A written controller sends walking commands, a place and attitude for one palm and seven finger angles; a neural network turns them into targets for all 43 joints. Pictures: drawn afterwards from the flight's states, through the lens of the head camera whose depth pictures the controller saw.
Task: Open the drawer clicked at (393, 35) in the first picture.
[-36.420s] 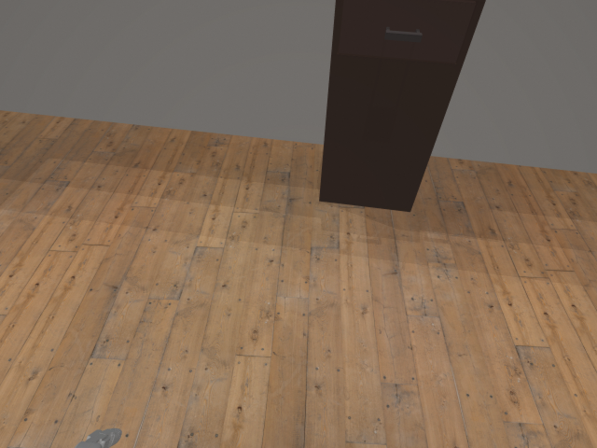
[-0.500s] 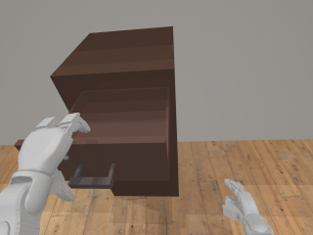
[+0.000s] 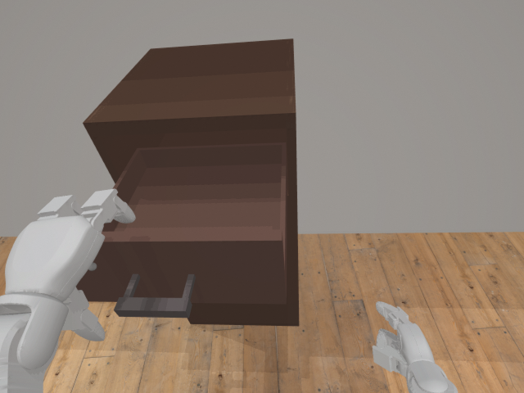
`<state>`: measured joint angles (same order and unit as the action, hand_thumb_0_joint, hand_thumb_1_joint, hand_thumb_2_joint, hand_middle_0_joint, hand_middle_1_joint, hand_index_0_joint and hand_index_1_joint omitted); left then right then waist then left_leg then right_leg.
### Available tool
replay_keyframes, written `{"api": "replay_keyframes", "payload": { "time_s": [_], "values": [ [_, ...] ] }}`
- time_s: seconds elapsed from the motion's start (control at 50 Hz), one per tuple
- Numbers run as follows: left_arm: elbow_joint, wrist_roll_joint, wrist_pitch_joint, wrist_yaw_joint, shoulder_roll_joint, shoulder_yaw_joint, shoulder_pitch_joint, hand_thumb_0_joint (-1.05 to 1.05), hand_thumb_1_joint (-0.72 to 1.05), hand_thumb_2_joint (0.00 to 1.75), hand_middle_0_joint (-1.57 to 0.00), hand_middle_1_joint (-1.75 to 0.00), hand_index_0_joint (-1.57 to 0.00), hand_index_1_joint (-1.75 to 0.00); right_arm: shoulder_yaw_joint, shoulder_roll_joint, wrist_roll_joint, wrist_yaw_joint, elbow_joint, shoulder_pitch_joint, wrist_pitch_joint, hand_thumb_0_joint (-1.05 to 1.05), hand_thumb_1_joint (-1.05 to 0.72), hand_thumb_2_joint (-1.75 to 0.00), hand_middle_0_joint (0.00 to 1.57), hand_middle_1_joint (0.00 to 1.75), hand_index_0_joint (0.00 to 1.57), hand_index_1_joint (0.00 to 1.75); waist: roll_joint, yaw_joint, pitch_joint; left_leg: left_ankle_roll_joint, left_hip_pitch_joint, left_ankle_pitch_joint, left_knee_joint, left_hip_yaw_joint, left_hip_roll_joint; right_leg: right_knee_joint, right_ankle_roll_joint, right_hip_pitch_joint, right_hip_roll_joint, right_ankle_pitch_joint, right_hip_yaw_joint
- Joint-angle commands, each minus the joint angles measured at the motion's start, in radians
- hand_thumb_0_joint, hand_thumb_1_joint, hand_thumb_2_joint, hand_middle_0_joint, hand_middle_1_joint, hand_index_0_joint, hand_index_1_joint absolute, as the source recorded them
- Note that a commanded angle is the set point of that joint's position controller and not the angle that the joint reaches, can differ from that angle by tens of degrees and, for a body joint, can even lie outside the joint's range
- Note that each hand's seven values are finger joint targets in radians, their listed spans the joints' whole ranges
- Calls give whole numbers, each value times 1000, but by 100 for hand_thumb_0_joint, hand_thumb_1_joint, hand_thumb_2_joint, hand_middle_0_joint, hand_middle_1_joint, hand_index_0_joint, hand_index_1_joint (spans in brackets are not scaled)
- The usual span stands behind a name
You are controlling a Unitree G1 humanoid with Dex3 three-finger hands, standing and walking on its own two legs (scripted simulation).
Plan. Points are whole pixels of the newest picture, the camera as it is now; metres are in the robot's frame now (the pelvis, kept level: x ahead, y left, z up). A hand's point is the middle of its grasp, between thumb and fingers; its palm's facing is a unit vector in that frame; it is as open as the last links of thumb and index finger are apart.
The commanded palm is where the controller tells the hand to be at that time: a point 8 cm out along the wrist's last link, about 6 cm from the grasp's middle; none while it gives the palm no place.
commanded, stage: draw the hand back to the body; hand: left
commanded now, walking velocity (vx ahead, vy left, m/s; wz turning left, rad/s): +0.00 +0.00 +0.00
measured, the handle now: (157, 294) +0.23 +0.22 +0.04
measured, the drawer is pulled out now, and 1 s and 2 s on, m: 0.29 0.29 0.29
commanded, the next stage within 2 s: step back with the hand held close in 0.98 s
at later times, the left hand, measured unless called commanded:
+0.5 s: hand (116, 229) +0.22 +0.21 +0.21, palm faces +0.39 -0.83 -0.39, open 11.2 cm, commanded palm +0.17 +0.26 +0.23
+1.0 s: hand (99, 234) +0.21 +0.22 +0.22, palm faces +0.45 -0.81 -0.38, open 7.6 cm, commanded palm +0.16 +0.27 +0.23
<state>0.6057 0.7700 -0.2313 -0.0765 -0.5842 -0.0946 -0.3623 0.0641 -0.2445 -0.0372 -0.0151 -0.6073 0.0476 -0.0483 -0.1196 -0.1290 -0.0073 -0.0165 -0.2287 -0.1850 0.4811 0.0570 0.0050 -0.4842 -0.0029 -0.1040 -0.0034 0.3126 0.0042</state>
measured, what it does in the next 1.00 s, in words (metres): stands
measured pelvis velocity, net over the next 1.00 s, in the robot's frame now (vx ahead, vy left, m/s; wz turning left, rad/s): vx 0.03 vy -0.01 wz -0.01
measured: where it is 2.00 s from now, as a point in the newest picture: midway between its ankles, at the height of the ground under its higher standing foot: outside the picture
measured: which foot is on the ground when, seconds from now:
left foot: down 0.00-1.00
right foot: down 0.00-1.00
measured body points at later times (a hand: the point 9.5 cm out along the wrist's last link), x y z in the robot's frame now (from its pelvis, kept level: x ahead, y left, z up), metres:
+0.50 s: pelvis +0.03 -0.01 +0.00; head +0.01 -0.03 +0.45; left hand +0.19 +0.25 +0.23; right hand +0.21 -0.23 -0.08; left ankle +0.05 +0.13 -0.74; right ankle -0.03 -0.12 -0.74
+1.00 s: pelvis +0.03 -0.01 +0.01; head +0.00 -0.03 +0.45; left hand +0.18 +0.26 +0.23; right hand +0.23 -0.22 -0.07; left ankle +0.05 +0.13 -0.74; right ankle -0.03 -0.12 -0.74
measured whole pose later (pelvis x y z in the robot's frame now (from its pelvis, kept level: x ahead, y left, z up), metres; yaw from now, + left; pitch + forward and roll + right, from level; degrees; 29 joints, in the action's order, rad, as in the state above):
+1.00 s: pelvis +0.03 -0.01 +0.01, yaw -1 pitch -4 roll +0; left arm 0.59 -0.08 0.08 0.11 -0.35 -0.35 -0.46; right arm 0.03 -0.20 -0.01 -0.08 -0.63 0.15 0.08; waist -0.06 -0.08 0.01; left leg -0.03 -0.15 -0.20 0.42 0.05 -0.02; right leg -0.37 -0.02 -0.01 -0.02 0.29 0.00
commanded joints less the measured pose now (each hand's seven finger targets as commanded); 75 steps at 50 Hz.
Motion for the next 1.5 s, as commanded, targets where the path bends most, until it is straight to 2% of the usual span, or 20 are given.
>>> {"api": "replay_keyframes", "payload": {
  "time_s": [0.0,0.02,0.04,0.08,0.18,0.26,0.36,0.46,0.6,0.68,0.76,0.96,1.06,1.08,1.1,1.14,1.26,1.32,1.4,1.48],
  "values": [
    [140,-744,243,142,48,-262,46,0,-43,33,-29,-115,-29,-115,-28,-30,20,-38,209,-114,178,0,-90,-90,20,30,20,30,250,82,15,44,180,-11,-36,-33,-33,150,-10,-180,-28,-69,51],
    [139,-749,264,150,81,-244,-14,0,-40,34,-29,-113,-29,-113,-25,-34,21,-38,202,-121,189,0,-90,-90,20,30,20,30,179,75,11,40,168,-20,-45,-38,-23,152,-11,-167,-22,-67,49],
    [221,-804,290,163,45,-310,-9,0,-36,36,-29,-111,-29,-111,-35,-43,24,-49,197,-92,188,0,-90,-90,20,30,20,30,223,65,-42,36,175,3,-55,-31,-24,158,-5,-128,-8,-81,52],
    [343,-824,353,192,17,-341,77,0,-29,39,-29,-107,-29,-107,-35,-39,31,-66,192,-81,221,0,-90,-90,20,30,20,30,85,55,-132,27,201,27,-53,-39,-19,143,-8,-77,6,-110,32],
    [259,-834,386,221,70,-320,28,0,-12,47,-27,-95,-27,-95,-38,-35,38,-73,154,-33,247,0,-90,-90,20,30,20,30,-46,64,-22,15,166,52,-68,-42,-17,165,-20,-94,6,-135,31],
    [199,-841,385,211,104,-299,3,0,2,52,-26,-86,-26,-86,-50,-44,39,-69,142,-30,237,0,-90,-90,20,30,20,30,13,64,-7,21,171,132,-68,-44,-20,166,-18,-71,1,-223,32],
    [200,-847,392,205,72,-336,-22,0,20,60,-25,-75,-25,-75,-68,-54,38,-70,143,-43,223,0,-90,-90,20,30,20,30,102,55,-54,28,189,202,-63,-51,-22,160,-10,-35,3,-318,31],
    [244,-848,399,210,39,-376,-55,0,37,68,-24,-64,-24,-64,-76,-53,35,-72,145,-43,219,0,-90,-90,20,30,20,30,41,51,-105,25,213,252,-51,-71,-18,160,-8,-18,8,-405,22],
    [168,-856,383,205,55,-385,-52,0,62,78,-22,-48,-22,-48,-85,-51,27,-73,137,-31,191,0,-90,-90,20,30,20,30,100,63,-63,26,209,250,-57,-74,-20,162,1,-38,6,-416,30],
    [154,-855,380,203,64,-373,-33,0,76,84,-21,-39,-21,-39,-84,-52,28,-73,136,-32,185,0,-90,-90,20,30,20,30,59,66,-54,26,215,223,-70,-69,-20,173,-1,-47,7,-362,29],
    [170,-854,376,201,56,-367,-17,0,90,90,-20,-30,-20,-30,-83,-55,30,-74,143,-48,185,0,-90,-90,20,30,20,30,81,62,-56,30,218,216,-70,-66,-17,186,0,-50,3,-363,22],
    [179,-854,374,209,51,-374,5,0,90,90,-20,-30,-20,-30,-75,-50,32,-73,140,-45,194,0,-90,-90,20,30,20,30,26,61,-42,22,212,166,-85,-55,-15,205,-7,-63,1,-273,22],
    [160,-857,376,205,61,-370,-9,0,90,90,-20,-30,-20,-30,-78,-52,32,-69,139,-45,193,0,-90,-90,20,30,20,30,65,60,-49,23,206,174,-86,-53,-16,200,-6,-50,1,-281,24],
    [220,-849,411,208,-69,-484,76,0,90,90,-20,-30,-20,-30,-80,-91,26,-63,173,-27,169,0,-90,-90,20,30,20,30,104,103,36,40,120,155,-26,-22,-27,245,8,-187,49,-308,-30],
    [141,-847,418,197,3,-431,-2,0,90,90,-20,-30,-20,-30,-79,-72,29,-61,158,-29,153,0,-90,-90,20,30,20,30,147,107,12,42,110,152,3,-11,-24,240,7,-184,67,-316,-19],
    [136,-841,420,189,24,-406,-58,0,90,90,-20,-30,-20,-30,-84,-72,24,-57,170,-29,137,0,-90,-90,20,30,20,30,191,112,-10,40,102,172,39,-11,-23,227,2,-187,89,-373,-32],
    [272,-842,443,198,-19,-463,-167,0,90,90,-20,-30,-20,-30,-111,-89,16,-53,205,-1,111,0,-90,-90,20,30,20,30,59,113,-183,38,117,407,25,-14,-55,106,6,-106,77,-457,7],
    [310,-844,443,205,-29,-484,-217,0,90,90,-20,-30,-20,-30,-120,-86,11,-52,224,7,99,0,-90,-90,20,30,20,30,79,113,-206,40,94,433,20,2,-76,70,12,-100,59,-426,9],
    [346,-847,452,215,-39,-505,-245,0,90,90,-20,-30,-20,-30,-122,-92,12,-53,234,20,110,0,-90,-90,20,30,20,30,23,111,-206,44,28,368,-29,42,-103,18,15,-92,32,-317,22],
    [345,-843,468,223,-43,-531,-253,0,90,90,-20,-30,-20,-30,-122,-100,18,-50,232,32,138,0,-90,-90,20,30,20,30,-56,111,-183,65,-123,135,-125,98,-145,-77,15,-46,-5,-146,35]
  ]
}}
